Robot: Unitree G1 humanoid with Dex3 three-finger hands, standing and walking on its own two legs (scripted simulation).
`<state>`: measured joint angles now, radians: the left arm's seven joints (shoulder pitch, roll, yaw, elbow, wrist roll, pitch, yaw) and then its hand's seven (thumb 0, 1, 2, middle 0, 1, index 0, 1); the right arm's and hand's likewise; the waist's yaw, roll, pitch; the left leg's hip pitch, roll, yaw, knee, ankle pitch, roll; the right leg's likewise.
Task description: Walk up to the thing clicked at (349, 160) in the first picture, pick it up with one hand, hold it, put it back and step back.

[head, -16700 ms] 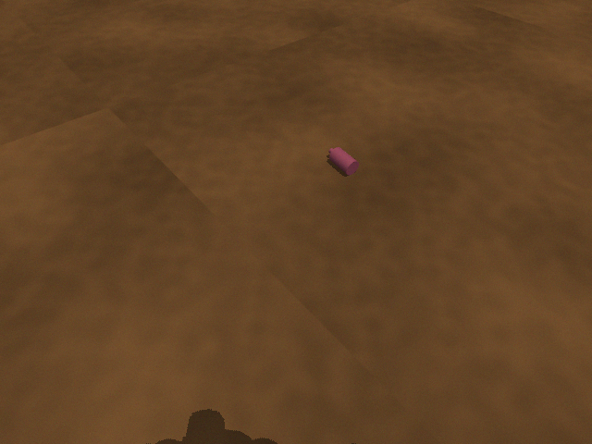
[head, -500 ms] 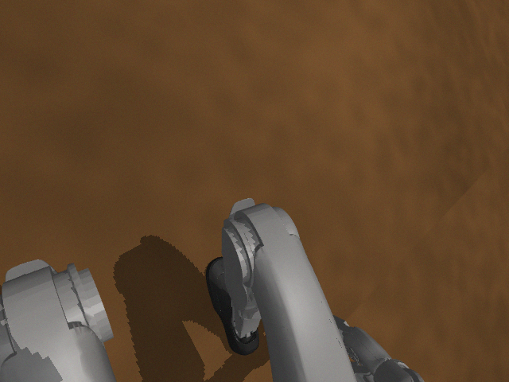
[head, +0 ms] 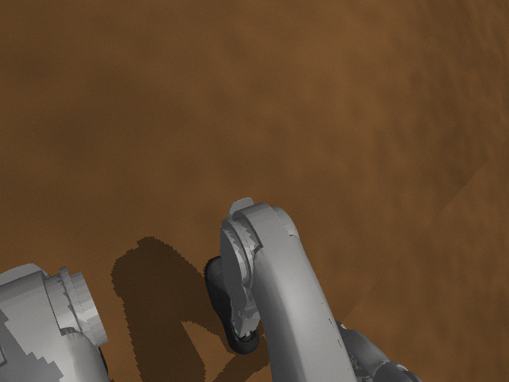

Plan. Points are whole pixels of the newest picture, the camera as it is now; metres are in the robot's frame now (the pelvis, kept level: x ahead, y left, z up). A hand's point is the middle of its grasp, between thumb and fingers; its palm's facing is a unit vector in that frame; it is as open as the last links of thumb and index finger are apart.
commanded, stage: close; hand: left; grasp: from above
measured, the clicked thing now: out of the picture +0.45 +0.41 -0.26
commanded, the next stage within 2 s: settle in 1.38 s
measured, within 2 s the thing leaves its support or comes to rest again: leaves its support in 1.78 s
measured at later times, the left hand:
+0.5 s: hand out of the picture +0.44 +0.39 -0.22, palm faces -0.43 -0.17 -0.89, open 13.2 cm
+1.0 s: hand out of the picture +0.44 +0.39 -0.22, palm faces -0.43 -0.17 -0.89, open 11.3 cm
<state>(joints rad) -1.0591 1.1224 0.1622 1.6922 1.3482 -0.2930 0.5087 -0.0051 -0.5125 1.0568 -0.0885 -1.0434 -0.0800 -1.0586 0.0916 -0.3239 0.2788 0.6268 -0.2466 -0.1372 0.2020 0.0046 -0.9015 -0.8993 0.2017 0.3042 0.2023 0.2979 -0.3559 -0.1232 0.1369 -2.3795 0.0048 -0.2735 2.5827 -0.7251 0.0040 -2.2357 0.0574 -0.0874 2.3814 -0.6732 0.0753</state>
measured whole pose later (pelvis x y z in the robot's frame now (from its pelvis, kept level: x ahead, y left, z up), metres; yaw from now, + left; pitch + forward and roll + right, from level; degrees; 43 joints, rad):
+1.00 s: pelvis +0.00 +0.00 +0.00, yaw +0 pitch +28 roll -16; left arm -1.08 1.14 0.14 1.67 1.34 -0.32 0.48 -0.01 -0.12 0.82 -0.33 -0.92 -0.37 -0.89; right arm 0.09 -0.33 0.29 0.63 -0.24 -0.12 0.19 0.00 -0.89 -0.89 0.20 0.30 0.20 0.30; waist -0.35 -0.13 0.14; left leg -2.38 0.00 -0.28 2.57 -0.72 0.00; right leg -2.23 0.05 -0.09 2.37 -0.66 0.08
